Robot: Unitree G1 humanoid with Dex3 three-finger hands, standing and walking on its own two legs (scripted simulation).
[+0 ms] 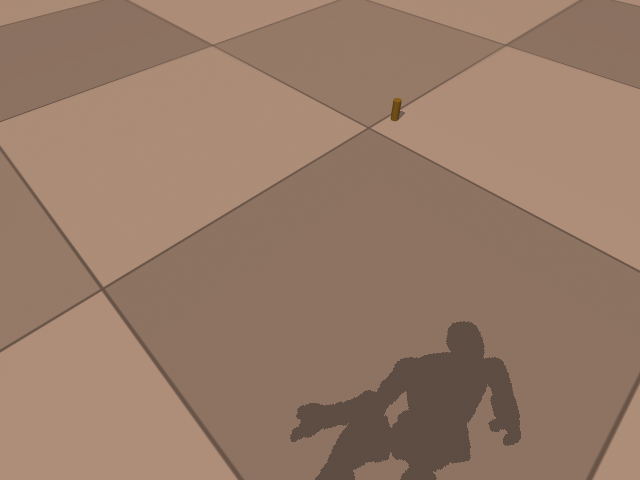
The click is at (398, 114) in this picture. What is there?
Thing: slim round
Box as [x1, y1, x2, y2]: [391, 98, 401, 120]
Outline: 394,98 391,119 397,120 401,100 399,98
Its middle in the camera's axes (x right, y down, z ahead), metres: +0.44 -0.75 +2.22
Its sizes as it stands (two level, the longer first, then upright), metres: 0.046 0.046 0.120
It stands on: the floor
